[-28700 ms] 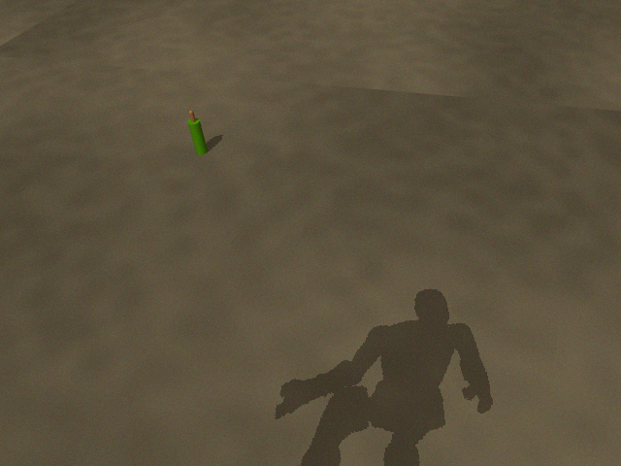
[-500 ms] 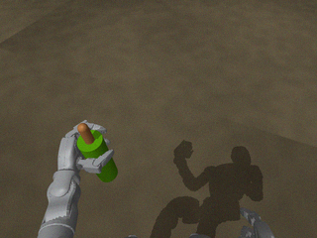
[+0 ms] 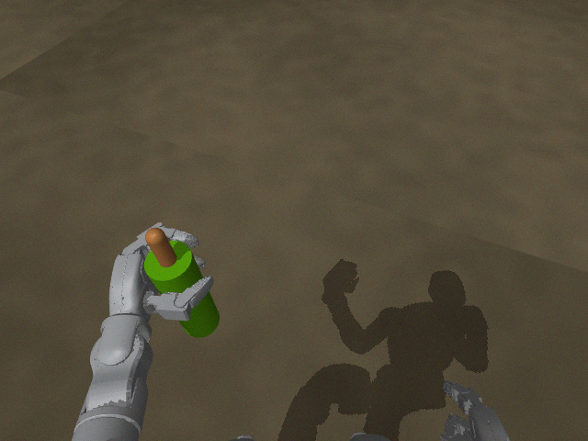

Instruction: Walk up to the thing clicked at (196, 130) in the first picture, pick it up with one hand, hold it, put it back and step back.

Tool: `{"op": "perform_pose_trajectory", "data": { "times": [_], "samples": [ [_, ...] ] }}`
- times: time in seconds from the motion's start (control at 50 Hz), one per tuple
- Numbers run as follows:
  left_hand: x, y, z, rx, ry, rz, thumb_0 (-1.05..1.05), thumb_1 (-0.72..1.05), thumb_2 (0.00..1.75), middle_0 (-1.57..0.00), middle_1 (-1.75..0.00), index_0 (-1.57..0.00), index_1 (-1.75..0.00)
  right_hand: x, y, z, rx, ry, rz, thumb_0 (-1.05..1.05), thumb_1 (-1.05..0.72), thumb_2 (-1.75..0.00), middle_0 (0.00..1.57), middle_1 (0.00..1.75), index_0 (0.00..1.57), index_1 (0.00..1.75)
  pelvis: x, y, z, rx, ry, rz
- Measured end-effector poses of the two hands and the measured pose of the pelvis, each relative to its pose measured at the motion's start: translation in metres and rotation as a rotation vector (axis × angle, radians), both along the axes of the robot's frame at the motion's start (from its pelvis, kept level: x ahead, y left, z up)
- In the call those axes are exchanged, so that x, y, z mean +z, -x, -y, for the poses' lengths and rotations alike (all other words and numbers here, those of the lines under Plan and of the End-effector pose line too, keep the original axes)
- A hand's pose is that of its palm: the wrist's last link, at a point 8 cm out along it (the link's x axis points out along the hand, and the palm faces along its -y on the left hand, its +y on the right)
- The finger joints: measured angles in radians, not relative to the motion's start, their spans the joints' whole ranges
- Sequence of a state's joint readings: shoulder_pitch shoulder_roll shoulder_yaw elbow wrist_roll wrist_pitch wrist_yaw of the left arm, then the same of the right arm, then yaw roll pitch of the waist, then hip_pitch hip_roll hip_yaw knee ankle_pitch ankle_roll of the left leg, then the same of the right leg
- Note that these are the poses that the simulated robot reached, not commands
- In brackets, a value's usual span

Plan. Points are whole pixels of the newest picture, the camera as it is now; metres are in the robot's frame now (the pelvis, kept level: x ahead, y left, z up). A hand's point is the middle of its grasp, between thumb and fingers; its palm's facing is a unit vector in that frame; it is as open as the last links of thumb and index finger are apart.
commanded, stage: hold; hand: left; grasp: from the side
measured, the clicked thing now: (181, 284) +0.33 +0.16 +0.01
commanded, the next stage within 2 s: crouch in 0.44 s
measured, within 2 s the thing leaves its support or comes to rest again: neither
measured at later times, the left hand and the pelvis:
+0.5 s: hand (180, 275) +0.33 +0.16 +0.04, palm faces +0.03 -1.00 -0.02, open 8.2 cm; pelvis +0.00 +0.00 +0.00, yaw +0 degrees
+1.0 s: hand (197, 306) +0.34 +0.16 -0.09, palm faces +0.05 -1.00 -0.01, open 8.2 cm; pelvis -0.02 +0.00 -0.07, yaw +0 degrees
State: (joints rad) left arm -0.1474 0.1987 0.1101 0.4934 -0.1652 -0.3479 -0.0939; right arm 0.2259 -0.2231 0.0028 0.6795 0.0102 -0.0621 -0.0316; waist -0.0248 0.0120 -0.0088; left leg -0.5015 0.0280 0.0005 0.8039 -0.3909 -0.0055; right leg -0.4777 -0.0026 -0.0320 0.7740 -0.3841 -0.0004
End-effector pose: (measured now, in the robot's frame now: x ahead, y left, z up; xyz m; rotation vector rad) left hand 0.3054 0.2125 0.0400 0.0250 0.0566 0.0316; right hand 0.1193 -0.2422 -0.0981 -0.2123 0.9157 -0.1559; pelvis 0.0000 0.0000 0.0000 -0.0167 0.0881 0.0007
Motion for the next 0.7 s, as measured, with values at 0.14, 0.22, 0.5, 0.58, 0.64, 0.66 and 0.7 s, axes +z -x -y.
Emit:
{"op": "perform_pose_trajectory", "data": {
  "times": [0.14, 0.22, 0.5, 0.58, 0.64, 0.66, 0.7],
  "samples": [
    [-0.003, 0.004, 0.003, 0.000, 0.004, -0.007, 0.02, -0.16, 1.06, -0.79, -1.07, -0.83, -1.06, -0.002, 0.001, 0.001, 0.001, 0.004, -0.009, 0.01, -0.91, -0.90, 0.20, 0.30, 0.20, 0.30, -0.001, -0.002, 0.000, 0.002, 0.002, -0.002],
    [-0.002, 0.003, 0.001, 0.014, 0.004, 0.005, 0.02, -0.16, 1.06, -0.79, -1.07, -0.83, -1.06, -0.002, 0.002, 0.000, 0.000, 0.004, -0.011, 0.01, -0.91, -0.90, 0.20, 0.30, 0.20, 0.30, -0.001, -0.001, 0.000, 0.001, 0.001, 0.000],
    [0.002, -0.002, 0.000, 0.003, 0.005, 0.002, 0.02, -0.16, 1.06, -0.78, -1.07, -0.83, -1.06, -0.002, -0.001, -0.002, -0.005, -0.003, -0.004, 0.01, -0.91, -0.90, 0.20, 0.30, 0.20, 0.30, 0.000, -0.004, -0.002, 0.001, 0.003, -0.003],
    [0.000, 0.000, 0.002, 0.004, 0.007, 0.000, 0.02, -0.16, 1.06, -0.78, -1.07, -0.83, -1.06, -0.001, -0.002, -0.002, -0.003, -0.004, -0.004, 0.01, -0.91, -0.90, 0.20, 0.30, 0.20, 0.30, 0.000, -0.005, -0.002, -0.001, 0.003, -0.002],
    [-0.002, 0.000, 0.002, 0.005, 0.002, 0.000, 0.02, -0.16, 1.05, -0.78, -1.07, -0.83, -1.06, 0.000, -0.002, -0.002, -0.002, -0.001, -0.004, 0.01, -0.90, -0.90, 0.20, 0.30, 0.20, 0.30, -0.001, -0.004, -0.002, 0.000, 0.003, -0.001],
    [-0.003, 0.000, 0.001, 0.008, 0.002, -0.001, 0.02, -0.15, 1.05, -0.78, -1.07, -0.83, -1.06, 0.000, -0.002, -0.002, -0.001, -0.001, -0.005, 0.01, -0.90, -0.90, 0.20, 0.30, 0.20, 0.30, -0.001, -0.004, -0.002, 0.000, 0.003, -0.002],
    [-0.007, -0.001, 0.000, 0.018, 0.007, -0.005, 0.02, -0.15, 1.05, -0.78, -1.06, -0.83, -1.06, -0.001, -0.001, -0.002, 0.003, 0.000, -0.009, 0.01, -0.89, -0.90, 0.20, 0.30, 0.20, 0.30, -0.002, -0.003, -0.002, 0.001, 0.003, -0.007]
  ]
}}
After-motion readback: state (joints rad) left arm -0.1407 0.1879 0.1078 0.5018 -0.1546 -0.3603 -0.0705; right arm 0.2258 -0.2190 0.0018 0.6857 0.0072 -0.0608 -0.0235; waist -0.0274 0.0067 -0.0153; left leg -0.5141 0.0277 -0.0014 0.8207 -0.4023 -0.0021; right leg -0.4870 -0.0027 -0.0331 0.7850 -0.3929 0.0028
